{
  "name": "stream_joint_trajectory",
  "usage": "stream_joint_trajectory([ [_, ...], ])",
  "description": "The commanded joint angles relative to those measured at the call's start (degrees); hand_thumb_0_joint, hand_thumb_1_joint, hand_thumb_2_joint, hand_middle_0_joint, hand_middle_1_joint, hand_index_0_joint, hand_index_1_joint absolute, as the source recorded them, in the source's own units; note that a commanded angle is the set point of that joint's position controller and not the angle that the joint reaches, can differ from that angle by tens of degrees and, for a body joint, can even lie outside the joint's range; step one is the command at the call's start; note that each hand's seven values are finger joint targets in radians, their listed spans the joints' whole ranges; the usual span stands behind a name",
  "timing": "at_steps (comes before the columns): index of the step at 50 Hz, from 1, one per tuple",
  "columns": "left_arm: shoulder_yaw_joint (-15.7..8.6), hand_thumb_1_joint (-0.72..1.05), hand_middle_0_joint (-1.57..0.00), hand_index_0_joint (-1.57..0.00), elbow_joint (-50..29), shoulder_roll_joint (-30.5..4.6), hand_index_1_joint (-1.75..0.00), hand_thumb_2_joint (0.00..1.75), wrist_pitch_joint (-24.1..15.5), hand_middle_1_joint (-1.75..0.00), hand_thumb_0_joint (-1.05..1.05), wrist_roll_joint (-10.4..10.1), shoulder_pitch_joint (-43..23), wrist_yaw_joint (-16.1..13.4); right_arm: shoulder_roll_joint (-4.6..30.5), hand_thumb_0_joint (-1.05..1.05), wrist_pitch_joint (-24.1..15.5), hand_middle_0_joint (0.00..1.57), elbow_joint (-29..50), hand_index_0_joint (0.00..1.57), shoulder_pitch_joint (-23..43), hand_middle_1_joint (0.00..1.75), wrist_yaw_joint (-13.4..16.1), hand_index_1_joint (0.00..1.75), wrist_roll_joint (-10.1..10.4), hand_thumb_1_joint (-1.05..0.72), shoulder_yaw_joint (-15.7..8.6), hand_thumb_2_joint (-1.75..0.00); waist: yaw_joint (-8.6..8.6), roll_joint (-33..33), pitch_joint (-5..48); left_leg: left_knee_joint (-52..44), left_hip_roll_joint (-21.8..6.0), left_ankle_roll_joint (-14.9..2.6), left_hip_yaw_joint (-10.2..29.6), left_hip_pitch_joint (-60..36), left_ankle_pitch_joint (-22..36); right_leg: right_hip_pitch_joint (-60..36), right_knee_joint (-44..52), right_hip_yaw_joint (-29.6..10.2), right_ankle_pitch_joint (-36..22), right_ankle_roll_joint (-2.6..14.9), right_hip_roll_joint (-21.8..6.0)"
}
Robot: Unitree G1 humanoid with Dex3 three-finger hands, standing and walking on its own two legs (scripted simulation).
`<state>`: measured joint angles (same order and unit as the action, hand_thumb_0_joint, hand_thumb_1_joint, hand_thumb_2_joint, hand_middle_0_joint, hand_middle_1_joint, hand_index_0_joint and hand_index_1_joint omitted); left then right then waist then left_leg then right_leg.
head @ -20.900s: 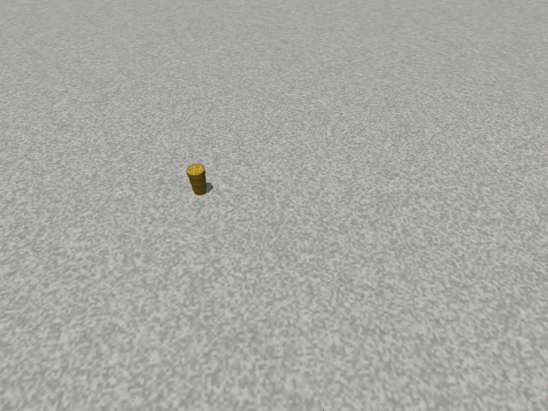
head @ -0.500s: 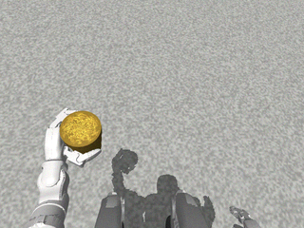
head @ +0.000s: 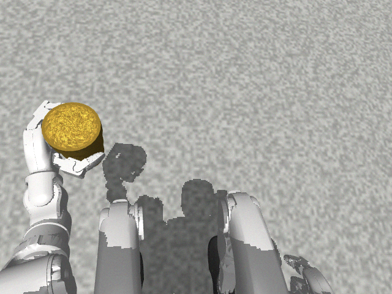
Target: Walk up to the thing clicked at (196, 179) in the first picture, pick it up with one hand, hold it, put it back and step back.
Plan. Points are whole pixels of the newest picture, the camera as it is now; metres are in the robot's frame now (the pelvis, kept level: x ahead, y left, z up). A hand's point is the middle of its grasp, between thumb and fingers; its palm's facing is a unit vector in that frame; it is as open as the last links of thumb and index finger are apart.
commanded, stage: crouch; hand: left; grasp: from the side
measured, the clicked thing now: (81, 142) +0.44 +0.21 -0.07
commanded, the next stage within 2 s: lower in 0.76 s
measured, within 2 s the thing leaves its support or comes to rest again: neither
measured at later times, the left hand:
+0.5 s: hand (87, 151) +0.45 +0.22 -0.16, palm faces +0.16 -0.99 -0.04, open 11.3 cm
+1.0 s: hand (93, 156) +0.45 +0.22 -0.22, palm faces +0.17 -0.98 -0.03, open 11.3 cm
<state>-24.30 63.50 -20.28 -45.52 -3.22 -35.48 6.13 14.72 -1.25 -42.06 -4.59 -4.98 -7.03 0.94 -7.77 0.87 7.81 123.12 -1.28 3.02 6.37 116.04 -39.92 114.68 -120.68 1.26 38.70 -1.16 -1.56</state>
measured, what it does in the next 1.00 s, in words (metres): lowers itself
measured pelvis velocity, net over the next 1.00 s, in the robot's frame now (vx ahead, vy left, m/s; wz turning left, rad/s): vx -0.01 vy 0.01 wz -0.11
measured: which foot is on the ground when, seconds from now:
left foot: down 0.00-1.00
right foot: down 0.00-1.00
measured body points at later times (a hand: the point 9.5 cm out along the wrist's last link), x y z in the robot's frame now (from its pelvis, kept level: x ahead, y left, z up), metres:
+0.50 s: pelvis -0.01 +0.01 -0.09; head +0.21 +0.07 +0.30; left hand +0.43 +0.27 -0.16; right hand +0.08 -0.27 -0.20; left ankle +0.08 +0.14 -0.38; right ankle +0.09 -0.13 -0.38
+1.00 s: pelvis -0.01 +0.01 -0.11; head +0.22 +0.09 +0.26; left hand +0.44 +0.27 -0.21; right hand +0.08 -0.27 -0.20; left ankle +0.08 +0.14 -0.38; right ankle +0.09 -0.13 -0.38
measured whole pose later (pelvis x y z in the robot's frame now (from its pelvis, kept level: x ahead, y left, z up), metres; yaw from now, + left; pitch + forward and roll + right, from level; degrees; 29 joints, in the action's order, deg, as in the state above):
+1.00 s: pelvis -0.01 +0.01 -0.11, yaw -6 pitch +24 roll -10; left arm -28.2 68.1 -31.5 -48.9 -3.1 -37.5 4.1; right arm 18.3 2.1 -40.2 0.8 -7.7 -12.8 12.3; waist -12.5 5.1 -6.1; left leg 145.5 0.6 3.1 13.9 129.8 -40.2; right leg 125.1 -137.4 5.2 36.9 -3.7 0.4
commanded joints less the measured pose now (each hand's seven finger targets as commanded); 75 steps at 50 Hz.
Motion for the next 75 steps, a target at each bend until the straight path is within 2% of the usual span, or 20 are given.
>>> stream_joint_trajectory([
  [1, -2.54, 0.02, -1.23, -1.23, -14.79, -13.91, -1.43, 1.31, -7.43, -1.41, 0.0, -2.01, -23.33, -0.31, 11.97, 0.0, -0.9, 0.2, 3.23, 0.2, -6.64, 0.3, 0.22, 0.3, 0.06, -0.94, -3.13, -0.92, -0.05, -11.45, 40.33, -12.11, 1.6, -3.1, -5.17, -22.38, 7.43, -19.14, 10.07, 2.73, -8.69, 3.14, 2.12],
  [5, -4.25, 0.03, -1.21, -1.21, -15.62, -18.35, -1.4, 1.28, -7.47, -1.37, 0.0, -1.52, -25.88, -0.33, 12.85, 0.0, -0.6, 0.2, 2.17, 0.2, -6.84, 0.3, 0.34, 0.3, -0.35, -0.93, -2.38, -0.92, -0.58, -11.58, 38.85, -8.55, 1.63, -3.39, -5.51, -17.97, 4.53, -17.34, 7.56, 3.14, -6.74, 2.75, 2.22],
  [7, -3.55, 0.03, -1.21, -1.2, -14.39, -16.62, -1.39, 1.26, -7.11, -1.37, 0.0, -1.88, -24.76, 0.02, 13.06, 0.0, -0.42, 0.2, 2.26, 0.2, -6.36, 0.3, 0.31, 0.3, -0.53, -0.94, -2.0, -0.92, -1.16, -11.39, 37.93, -7.17, 1.64, -3.4, -5.21, -17.23, 4.61, -15.89, 6.17, 3.57, -7.07, 2.64, 2.24],
  [15, -5.41, 0.07, -1.2, -1.2, -12.27, -19.33, -1.37, 1.25, -6.71, -1.36, 0.0, -1.64, -23.99, 0.83, 15.05, 0.0, 0.59, 0.2, 1.96, 0.2, -6.28, 0.3, -0.01, 0.3, -1.4, -0.93, -0.2, -0.92, -2.0, -12.18, 35.24, -2.53, 1.49, -3.08, -3.93, -14.22, 5.85, -12.3, 1.55, 5.39, -8.77, 2.55, 2.57],
  [16, -4.2, 0.06, -1.2, -1.2, -11.91, -18.35, -1.38, 1.25, -6.54, -1.36, 0.0, -1.62, -23.66, 1.13, 15.01, 0.0, 0.66, 0.2, 2.44, 0.2, -6.01, 0.3, -0.07, 0.3, -1.53, -0.93, 0.2, -0.92, -2.53, -12.49, 34.35, -2.11, 1.5, -3.15, -3.88, -12.98, 5.48, -12.49, 1.18, 5.59, -8.52, 2.51, 2.64],
  [18, -5.64, 0.06, -1.21, -1.21, -12.24, -20.33, -1.38, 1.25, -6.61, -1.37, 0.0, -1.59, -24.02, 0.93, 15.58, 0.0, 0.78, 0.2, 2.15, 0.2, -5.76, 0.3, -0.19, 0.3, -1.7, -0.93, 0.38, -0.92, -2.16, -12.08, 33.32, -1.49, 1.43, -3.17, -3.51, -12.04, 4.51, -11.07, 0.58, 5.84, -7.8, 2.55, 2.75],
  [23, -4.53, 0.13, -1.2, -1.21, -13.01, -19.22, -1.37, 1.26, -6.78, -1.36, 0.0, -1.68, -24.01, 1.18, 16.55, 0.0, 1.22, 0.2, 2.19, 0.2, -5.4, 0.3, -0.5, 0.3, -2.48, -0.93, 1.38, -0.91, -3.24, -15.39, 32.37, -0.02, 1.19, -2.52, -2.35, -14.19, 7.13, -8.84, -2.01, 6.97, -10.33, 2.77, 2.74],
  [26, -6.25, 0.1, -1.2, -1.2, -12.48, -21.95, -1.37, 1.25, -7.11, -1.35, 0.0, -1.14, -22.74, 0.51, 17.1, 0.0, 1.64, 0.2, 2.38, 0.2, -5.07, 0.3, -0.79, 0.3, -3.06, -0.93, 1.96, -0.92, -3.32, -14.77, 31.95, 1.5, 1.24, -2.75, -2.05, -12.24, 7.4, -10.01, -2.5, 7.06, -10.95, 2.53, 2.92],
  [28, -4.04, 0.13, -1.22, -1.23, -13.02, -19.22, -1.39, 1.27, -7.38, -1.38, 0.0, -1.28, -23.11, 0.56, 17.15, 0.0, 1.76, 0.2, 2.67, 0.2, -4.69, 0.3, -1.06, 0.3, -3.43, -0.93, 2.62, -0.92, -4.16, -15.6, 30.65, 1.51, 1.16, -2.46, -1.62, -12.49, 7.58, -9.4, -3.03, 7.52, -11.21, 2.65, 2.9],
  [30, -5.96, 0.11, -1.21, -1.21, -14.0, -21.96, -1.38, 1.27, -7.75, -1.36, 0.0, -1.42, -23.4, -0.13, 17.63, 0.0, 1.93, 0.2, 2.68, 0.2, -4.57, 0.3, -1.21, 0.3, -3.61, -0.93, 2.78, -0.92, -3.5, -16.51, 31.4, 1.79, 1.1, -2.4, -1.39, -12.76, 6.89, -9.42, -3.41, 7.83, -10.38, 2.66, 3.07],
  [33, -4.64, 0.16, -1.21, -1.21, -14.74, -21.83, -1.37, 1.26, -8.26, -1.36, 0.0, -1.31, -23.39, 0.04, 18.24, 0.0, 2.18, 0.2, 3.0, 0.2, -4.08, 0.3, -1.47, 0.3, -4.05, -0.93, 3.52, -0.92, -4.85, -16.85, 31.4, 2.74, 0.98, -2.33, -0.79, -12.83, 8.6, -10.31, -4.22, 8.15, -12.18, 2.55, 3.08],
  [41, -4.04, 0.11, -1.21, -1.22, -13.08, -21.93, -1.38, 1.25, -8.97, -1.36, 0.0, -1.4, -21.73, -0.84, 18.92, 0.0, 2.67, 0.2, 3.03, 0.2, -2.96, 0.3, -1.76, 0.3, -4.92, -0.94, 5.05, -0.92, -5.88, -16.98, 28.15, 4.23, 0.78, -2.33, -0.23, -11.65, 8.54, -10.27, -4.73, 8.96, -12.6, 2.43, 3.43],
  [44, -5.71, 0.06, -1.24, -1.24, -12.77, -23.3, -1.4, 1.23, -9.4, -1.4, 0.0, -1.68, -20.39, -1.3, 19.39, 0.0, 2.82, 0.2, 3.44, 0.2, -2.66, 0.3, -1.94, 0.3, -5.32, -0.94, 5.55, -0.92, -5.59, -16.17, 28.84, 4.85, 0.76, -2.38, 0.07, -11.48, 8.84, -11.55, -4.73, 9.18, -12.96, 2.25, 3.56],
  [45, -4.2, 0.05, -1.24, -1.25, -11.92, -22.44, -1.4, 1.22, -9.44, -1.4, 0.0, -1.64, -20.75, -1.2, 19.12, 0.0, 2.86, 0.2, 3.16, 0.2, -2.27, 0.3, -1.97, 0.3, -5.42, -0.95, 6.02, -0.92, -6.03, -16.62, 27.36, 5.05, 0.73, -2.4, 0.12, -10.48, 8.09, -10.98, -5.02, 9.26, -12.36, 2.27, 3.62],
  [46, -4.85, 0.03, -1.25, -1.25, -10.03, -22.23, -1.42, 1.25, -9.45, -1.41, 0.0, -1.61, -19.37, -1.52, 19.43, 0.0, 2.95, 0.2, 3.5, 0.2, -2.24, 0.3, -2.06, 0.3, -5.48, -0.94, 6.14, -0.92, -6.41, -15.68, 27.1, 5.47, 0.7, -2.43, 0.3, -10.66, 8.76, -11.15, -4.91, 9.44, -13.02, 2.21, 3.7],
  [50, -4.62, 0.02, -1.24, -1.25, -4.95, -22.73, -1.41, 1.23, -11.14, -1.4, 0.0, -1.17, -18.72, -2.62, 19.89, 0.0, 3.0, 0.2, 3.96, 0.2, -0.22, 0.3, -2.37, 0.3, -6.22, -0.94, 7.77, -0.91, -7.31, -13.28, 22.35, 6.4, 0.56, -2.67, 0.97, -7.93, 5.72, -9.76, -4.81, 10.39, -10.51, 2.04, 4.05],
  [53, -6.56, 0.08, -1.23, -1.24, -5.5, -26.53, -1.4, 1.24, -12.88, -1.39, 0.0, -0.71, -19.69, -3.15, 20.96, 0.0, 3.04, 0.2, 4.5, 0.2, 0.59, 0.3, -2.57, 0.3, -7.18, -0.93, 8.96, -0.91, -7.56, -15.26, 23.5, 6.79, 0.31, -2.33, 1.76, -10.28, 6.99, -10.88, -5.62, 11.08, -11.66, 1.94, 4.16],
  [60, -7.41, 0.07, -1.19, -1.2, -5.6, -29.89, -1.34, 1.19, -15.81, -1.34, 0.0, -0.49, -21.07, -4.76, 22.56, 0.0, 2.99, 0.2, 5.23, 0.2, 2.43, 0.3, -2.76, 0.3, -8.91, -0.94, 11.46, -0.91, -9.41, -20.7, 22.71, 7.14, -0.33, -1.36, 3.21, -14.02, 9.73, -11.41, -7.36, 12.36, -14.27, 2.12, 4.29],
  [66, -6.88, 0.05, -1.18, -1.19, -3.1, -31.45, -1.34, 1.19, -17.04, -1.34, 0.0, 0.6, -20.09, -5.97, 23.6, 0.0, 3.14, 0.2, 5.41, 0.2, 4.08, 0.3, -2.93, 0.3, -10.19, -0.94, 12.92, -0.91, -10.53, -20.83, 20.0, 8.12, -0.75, -1.22, 4.14, -13.4, 9.88, -11.4, -7.81, 13.19, -14.95, 2.05, 4.53],
  [75, -6.81, 0.09, -1.2, -1.21, 1.24, -31.75, -1.36, 1.22, -18.7, -1.36, 0.0, 0.12, -17.98, -6.84, 25.1, 0.0, 2.77, 0.2, 6.11, 0.2, 5.78, 0.3, -3.21, 0.3, -11.25, -0.93, 14.95, -0.91, -12.11, -19.9, 18.13, 9.16, -0.97, -1.04, 5.74, -14.45, 10.94, -12.44, -8.38, 15.0, -16.54, 1.43, 4.88],
])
